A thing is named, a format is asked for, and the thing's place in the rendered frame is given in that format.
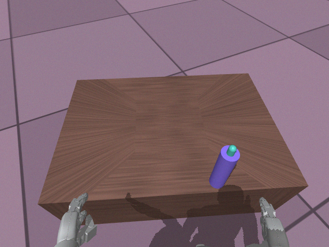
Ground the right robot hand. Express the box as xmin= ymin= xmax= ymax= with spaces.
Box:
xmin=246 ymin=197 xmax=289 ymax=247

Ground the bottle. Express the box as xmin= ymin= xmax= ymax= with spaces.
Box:
xmin=209 ymin=145 xmax=240 ymax=189

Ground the left robot hand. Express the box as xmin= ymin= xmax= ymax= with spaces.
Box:
xmin=57 ymin=193 xmax=97 ymax=247

